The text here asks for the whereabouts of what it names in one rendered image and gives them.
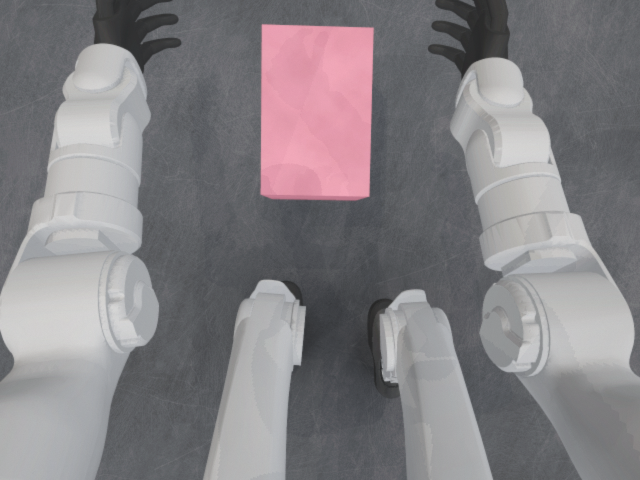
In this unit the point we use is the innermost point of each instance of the robot shin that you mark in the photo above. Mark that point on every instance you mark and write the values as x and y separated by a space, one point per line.
415 295
263 286

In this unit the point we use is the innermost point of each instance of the left robot hand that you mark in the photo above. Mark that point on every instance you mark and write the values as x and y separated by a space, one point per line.
114 23

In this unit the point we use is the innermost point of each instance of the robot right upper arm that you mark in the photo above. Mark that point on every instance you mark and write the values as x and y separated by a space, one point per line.
568 337

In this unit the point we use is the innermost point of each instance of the robot left forearm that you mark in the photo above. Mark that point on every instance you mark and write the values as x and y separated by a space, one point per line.
94 168

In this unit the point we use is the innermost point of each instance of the left robot shin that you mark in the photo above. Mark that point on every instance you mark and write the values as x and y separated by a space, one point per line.
263 286

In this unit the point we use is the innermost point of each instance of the robot left upper arm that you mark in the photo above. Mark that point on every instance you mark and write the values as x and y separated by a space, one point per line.
70 322

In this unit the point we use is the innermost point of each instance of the robot right forearm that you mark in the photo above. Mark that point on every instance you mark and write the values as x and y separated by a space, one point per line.
527 225

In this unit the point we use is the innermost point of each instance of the right robot shin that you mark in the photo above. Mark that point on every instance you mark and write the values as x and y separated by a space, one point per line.
415 295

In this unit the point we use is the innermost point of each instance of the right robot hand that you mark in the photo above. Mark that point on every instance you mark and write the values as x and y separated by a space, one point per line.
488 37

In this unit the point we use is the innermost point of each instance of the carton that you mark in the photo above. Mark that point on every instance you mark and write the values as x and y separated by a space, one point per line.
316 103

